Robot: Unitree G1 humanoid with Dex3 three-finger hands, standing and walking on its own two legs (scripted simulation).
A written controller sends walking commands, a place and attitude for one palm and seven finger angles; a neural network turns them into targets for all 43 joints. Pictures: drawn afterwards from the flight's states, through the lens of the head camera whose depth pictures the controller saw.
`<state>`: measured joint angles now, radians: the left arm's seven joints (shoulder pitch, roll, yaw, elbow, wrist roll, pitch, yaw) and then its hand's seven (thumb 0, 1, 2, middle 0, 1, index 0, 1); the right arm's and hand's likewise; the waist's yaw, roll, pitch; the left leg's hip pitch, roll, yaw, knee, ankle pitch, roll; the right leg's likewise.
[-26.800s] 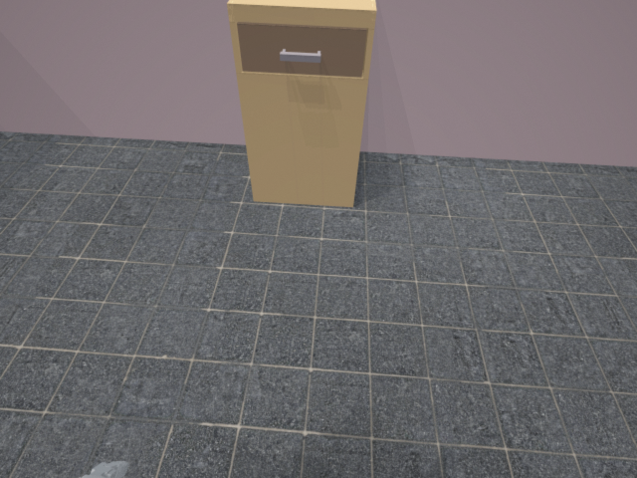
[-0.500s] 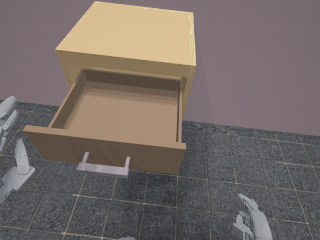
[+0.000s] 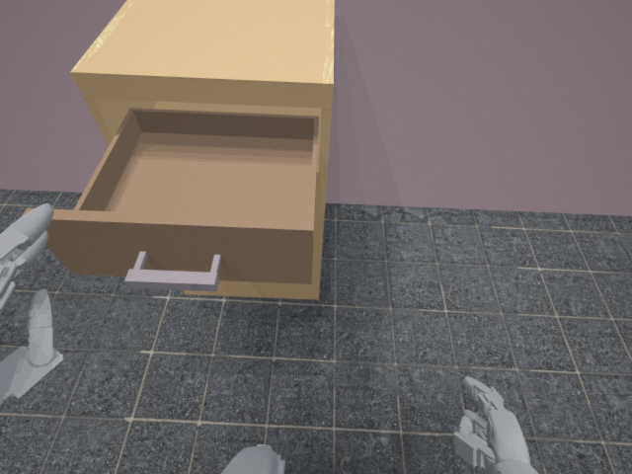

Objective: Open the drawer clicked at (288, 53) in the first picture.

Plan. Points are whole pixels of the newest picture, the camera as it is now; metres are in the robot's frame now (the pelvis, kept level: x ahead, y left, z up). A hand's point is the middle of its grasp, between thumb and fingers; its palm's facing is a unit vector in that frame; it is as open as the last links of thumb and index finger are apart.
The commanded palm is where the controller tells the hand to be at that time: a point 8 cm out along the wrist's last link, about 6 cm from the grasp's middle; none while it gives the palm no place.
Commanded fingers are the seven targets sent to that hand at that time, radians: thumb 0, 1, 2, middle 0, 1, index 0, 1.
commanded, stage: step back with the hand held close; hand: left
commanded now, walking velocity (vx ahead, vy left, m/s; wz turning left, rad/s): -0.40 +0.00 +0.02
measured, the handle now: (176, 269) +0.41 +0.25 -0.06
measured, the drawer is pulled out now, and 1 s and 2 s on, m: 0.30 0.30 0.30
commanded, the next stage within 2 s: stop stepping back and stand still in 0.06 s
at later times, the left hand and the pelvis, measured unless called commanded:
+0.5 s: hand out of the picture +0.03 +0.19 +0.18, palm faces +0.42 -0.77 -0.48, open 7.4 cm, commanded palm -0.02 +0.22 +0.18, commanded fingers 0.00 0.90 0.90 -0.20 -0.30 -0.20 -0.30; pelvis -0.14 -0.06 +0.00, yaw +2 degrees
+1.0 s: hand out of the picture -0.06 +0.16 +0.15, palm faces +0.51 -0.73 -0.46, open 7.4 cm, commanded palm -0.13 +0.19 +0.18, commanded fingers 0.00 0.90 0.90 -0.20 -0.30 -0.20 -0.30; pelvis -0.23 -0.10 -0.02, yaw +7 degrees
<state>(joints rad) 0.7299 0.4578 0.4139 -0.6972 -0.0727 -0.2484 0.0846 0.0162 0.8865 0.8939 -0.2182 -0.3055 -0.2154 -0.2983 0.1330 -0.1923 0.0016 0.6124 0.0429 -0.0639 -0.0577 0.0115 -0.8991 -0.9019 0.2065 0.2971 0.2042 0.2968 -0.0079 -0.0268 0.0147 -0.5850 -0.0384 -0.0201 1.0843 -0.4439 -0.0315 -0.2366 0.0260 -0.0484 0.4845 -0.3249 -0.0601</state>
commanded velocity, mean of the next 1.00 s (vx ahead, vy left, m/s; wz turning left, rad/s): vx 0.16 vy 0.08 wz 0.00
